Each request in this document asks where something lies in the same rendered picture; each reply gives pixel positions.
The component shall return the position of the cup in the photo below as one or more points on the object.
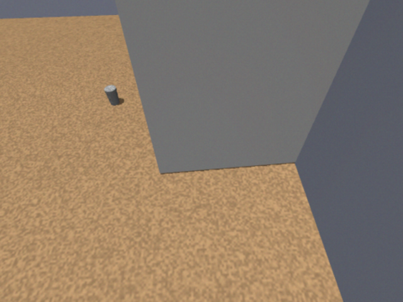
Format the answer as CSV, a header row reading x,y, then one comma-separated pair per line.
x,y
112,94

